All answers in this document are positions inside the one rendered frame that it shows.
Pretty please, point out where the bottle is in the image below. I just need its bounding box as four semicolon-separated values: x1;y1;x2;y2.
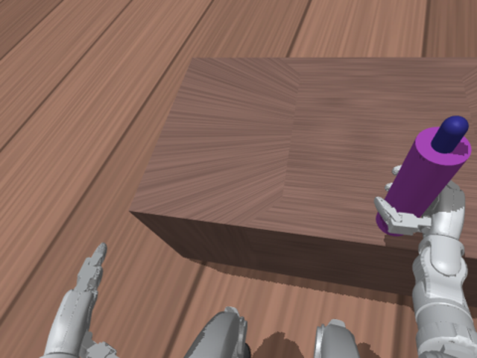
376;116;472;236

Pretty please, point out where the right robot arm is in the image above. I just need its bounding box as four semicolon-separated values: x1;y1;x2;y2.
412;234;477;358

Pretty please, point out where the left robot hand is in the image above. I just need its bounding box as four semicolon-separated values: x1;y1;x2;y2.
43;242;119;358

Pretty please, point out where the right robot hand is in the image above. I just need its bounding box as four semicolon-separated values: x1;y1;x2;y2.
374;165;465;241

